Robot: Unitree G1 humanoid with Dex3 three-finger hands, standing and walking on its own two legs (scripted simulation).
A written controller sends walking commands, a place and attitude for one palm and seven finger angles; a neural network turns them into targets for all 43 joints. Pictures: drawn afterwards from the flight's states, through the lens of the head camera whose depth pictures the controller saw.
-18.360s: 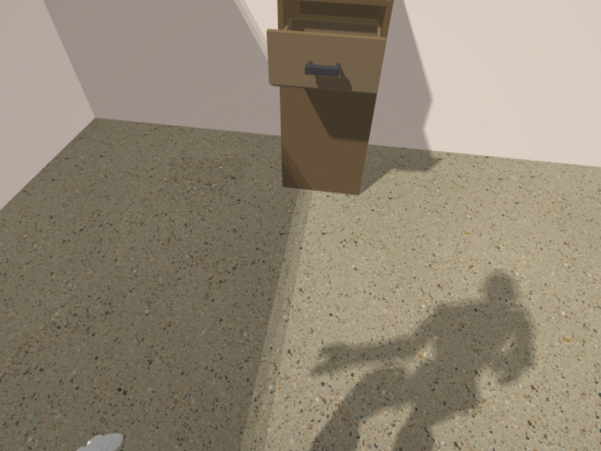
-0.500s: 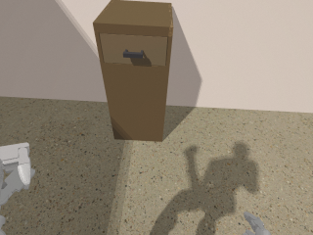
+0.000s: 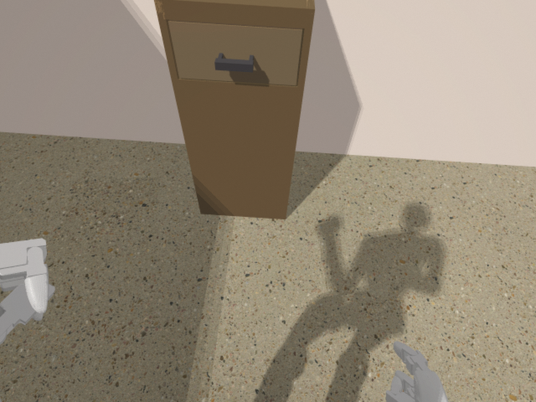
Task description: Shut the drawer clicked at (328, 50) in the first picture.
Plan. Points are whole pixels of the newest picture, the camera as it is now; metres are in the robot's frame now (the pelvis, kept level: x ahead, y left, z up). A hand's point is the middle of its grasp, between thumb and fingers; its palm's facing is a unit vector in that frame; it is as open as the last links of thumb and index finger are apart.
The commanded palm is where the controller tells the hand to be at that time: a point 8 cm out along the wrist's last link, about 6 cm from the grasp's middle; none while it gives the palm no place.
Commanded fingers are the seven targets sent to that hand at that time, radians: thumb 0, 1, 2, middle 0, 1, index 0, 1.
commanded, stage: stop stepping back and stand still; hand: left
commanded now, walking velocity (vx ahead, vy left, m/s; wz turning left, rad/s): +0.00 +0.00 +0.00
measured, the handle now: (235, 61) +0.92 +0.15 +0.01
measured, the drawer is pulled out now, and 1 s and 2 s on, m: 0.00 0.00 0.00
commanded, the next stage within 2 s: let the arm hang, fingers relaxed in 0.20 s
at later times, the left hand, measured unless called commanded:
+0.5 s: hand out of the picture +0.12 +0.22 -0.11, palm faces +0.02 -0.94 -0.34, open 3.1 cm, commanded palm none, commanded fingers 0.00 0.90 0.90 -0.96 -1.12 -0.96 -1.12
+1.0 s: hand out of the picture -0.06 +0.20 -0.16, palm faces +0.03 -0.97 -0.23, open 6.5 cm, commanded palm none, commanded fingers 0.00 0.90 0.90 -0.20 -0.30 -0.20 -0.30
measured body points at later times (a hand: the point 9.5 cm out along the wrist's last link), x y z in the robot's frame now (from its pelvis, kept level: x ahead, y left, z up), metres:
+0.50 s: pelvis -0.01 +0.01 -0.01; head +0.00 -0.01 +0.44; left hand +0.12 +0.27 -0.08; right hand +0.13 -0.25 -0.13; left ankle -0.01 +0.10 -0.74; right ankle -0.03 -0.11 -0.74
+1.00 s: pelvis -0.03 +0.01 +0.01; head -0.02 +0.00 +0.46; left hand -0.06 +0.25 -0.15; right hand -0.05 -0.20 -0.16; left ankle -0.01 +0.10 -0.74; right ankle -0.03 -0.11 -0.74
